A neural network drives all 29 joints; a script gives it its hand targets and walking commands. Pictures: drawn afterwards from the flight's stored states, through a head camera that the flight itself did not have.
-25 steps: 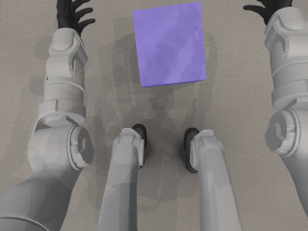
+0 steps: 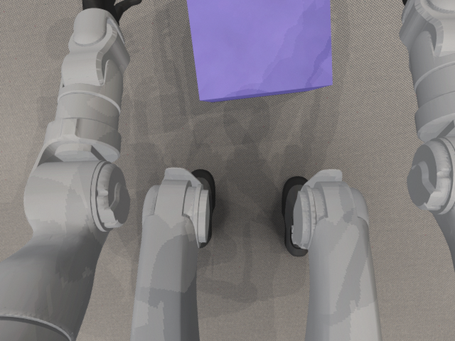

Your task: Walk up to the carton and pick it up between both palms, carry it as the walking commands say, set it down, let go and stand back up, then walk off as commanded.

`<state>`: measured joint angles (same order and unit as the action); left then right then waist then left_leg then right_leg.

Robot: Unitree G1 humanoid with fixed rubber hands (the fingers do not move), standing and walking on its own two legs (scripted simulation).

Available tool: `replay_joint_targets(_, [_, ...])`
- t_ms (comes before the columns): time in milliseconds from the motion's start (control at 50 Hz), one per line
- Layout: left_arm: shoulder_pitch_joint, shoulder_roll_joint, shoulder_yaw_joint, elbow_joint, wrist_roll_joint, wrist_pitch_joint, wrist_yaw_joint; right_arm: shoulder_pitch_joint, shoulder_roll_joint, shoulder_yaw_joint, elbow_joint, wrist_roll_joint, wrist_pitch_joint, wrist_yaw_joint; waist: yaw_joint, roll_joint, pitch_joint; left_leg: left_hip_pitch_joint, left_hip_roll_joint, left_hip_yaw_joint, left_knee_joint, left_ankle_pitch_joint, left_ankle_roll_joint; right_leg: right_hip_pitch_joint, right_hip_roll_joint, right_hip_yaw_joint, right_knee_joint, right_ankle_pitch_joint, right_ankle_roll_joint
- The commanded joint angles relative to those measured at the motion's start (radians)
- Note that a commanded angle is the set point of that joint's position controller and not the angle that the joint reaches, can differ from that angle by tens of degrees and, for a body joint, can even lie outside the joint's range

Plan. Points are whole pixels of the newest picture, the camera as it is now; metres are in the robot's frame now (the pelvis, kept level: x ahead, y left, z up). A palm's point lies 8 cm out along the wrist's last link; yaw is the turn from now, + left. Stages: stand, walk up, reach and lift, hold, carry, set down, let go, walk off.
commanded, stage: reach and lift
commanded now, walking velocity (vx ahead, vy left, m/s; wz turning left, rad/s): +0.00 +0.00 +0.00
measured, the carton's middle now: (256, 28) +0.56 -0.01 -0.33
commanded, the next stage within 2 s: none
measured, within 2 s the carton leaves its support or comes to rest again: neither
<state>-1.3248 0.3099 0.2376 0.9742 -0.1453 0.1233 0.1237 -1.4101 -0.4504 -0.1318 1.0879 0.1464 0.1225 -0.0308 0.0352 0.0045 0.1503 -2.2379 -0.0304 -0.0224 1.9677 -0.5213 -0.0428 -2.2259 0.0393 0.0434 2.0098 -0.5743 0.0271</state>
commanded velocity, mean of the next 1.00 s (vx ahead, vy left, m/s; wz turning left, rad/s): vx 0.00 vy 0.00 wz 0.00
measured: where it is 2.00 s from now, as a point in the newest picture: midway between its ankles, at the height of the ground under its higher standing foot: (247, 225)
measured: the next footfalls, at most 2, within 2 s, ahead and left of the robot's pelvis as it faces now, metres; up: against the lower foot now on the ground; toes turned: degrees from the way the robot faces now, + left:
none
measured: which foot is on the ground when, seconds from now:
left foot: down 0.00-1.00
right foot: down 0.00-1.00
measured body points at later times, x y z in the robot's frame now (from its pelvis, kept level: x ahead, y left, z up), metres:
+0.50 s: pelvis +0.00 +0.00 -0.06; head +0.38 -0.02 +0.17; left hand +0.54 +0.19 -0.26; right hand +0.56 -0.21 -0.26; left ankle +0.11 +0.13 -0.39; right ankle +0.10 -0.12 -0.39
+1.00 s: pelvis -0.01 +0.00 -0.07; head +0.37 -0.02 +0.16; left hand +0.54 +0.18 -0.26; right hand +0.56 -0.19 -0.26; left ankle +0.11 +0.13 -0.39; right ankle +0.10 -0.12 -0.39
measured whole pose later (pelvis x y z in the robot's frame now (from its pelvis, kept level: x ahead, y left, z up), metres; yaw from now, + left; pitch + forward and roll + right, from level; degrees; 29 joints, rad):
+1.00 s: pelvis -0.01 +0.00 -0.07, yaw -1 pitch +35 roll +1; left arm -1.53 0.35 0.13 1.22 -0.25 0.03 0.11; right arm -1.58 -0.45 0.01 1.25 0.24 0.05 -0.06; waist 0.03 0.02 0.46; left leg -2.28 0.00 -0.01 2.21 -0.54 -0.03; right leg -2.27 0.00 0.02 2.25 -0.59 0.00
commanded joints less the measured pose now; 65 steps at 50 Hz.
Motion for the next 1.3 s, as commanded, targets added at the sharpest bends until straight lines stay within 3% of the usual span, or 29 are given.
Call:
replay_joint_targets(0, [-0.254,0.139,-0.007,-0.072,-0.018,-0.032,0.001,-0.284,-0.141,0.004,-0.074,0.019,-0.031,-0.008,0.004,-0.06,-1.148,0.645,-0.005,0.09,-0.065,0.325,-0.004,0.564,-0.017,-0.078,-0.126,0.306,0.014])
replay_joint_targets(300, [-0.351,0.173,-0.059,0.055,-0.08,-0.087,-0.007,-0.378,-0.149,0.081,0.026,0.079,-0.077,-0.021,0.007,-0.055,-0.978,0.544,0.008,0.064,0.091,0.304,-0.012,0.503,-0.044,-0.051,0.027,0.299,0.011])
replay_joint_targets(340, [-0.37,0.174,-0.062,0.058,-0.084,-0.097,-0.009,-0.396,-0.154,0.073,0.016,0.068,-0.084,-0.025,-0.011,-0.061,-0.951,0.533,0.006,0.055,0.106,0.312,-0.01,0.484,-0.042,-0.05,0.039,0.31,0.01])
replay_joint_targets(420, [-0.376,0.207,-0.046,0.112,-0.079,-0.113,-0.008,-0.407,-0.154,0.088,0.033,0.079,-0.094,-0.021,0.015,-0.061,-0.903,0.511,0.01,0.05,0.138,0.34,-0.01,0.471,-0.042,-0.037,0.066,0.334,0.013])
replay_joint_targets(720, [-0.386,0.186,-0.088,0.148,-0.111,-0.114,-0.016,-0.389,-0.131,0.117,0.062,0.093,-0.088,-0.021,0.003,-0.044,-0.876,0.502,0.016,0.052,0.138,0.308,-0.007,0.465,-0.041,-0.033,0.065,0.308,0.005])
replay_joint_targets(1200, [-0.465,0.076,-0.093,0.167,-0.076,-0.125,0.005,-0.47,-0.04,0.148,0.076,0.073,-0.104,-0.042,-0.001,-0.044,-0.881,0.55,-0.019,0.054,0.122,0.32,-0.009,0.502,-0.008,-0.03,0.052,0.308,0.004])
replay_joint_targets(1280, [-0.47,0.032,-0.093,0.166,-0.062,-0.13,0.003,-0.486,0.019,0.176,0.067,0.085,-0.106,-0.032,0.02,-0.053,-0.879,0.556,-0.024,0.056,0.117,0.327,-0.006,0.503,0.001,-0.028,0.052,0.313,0.004])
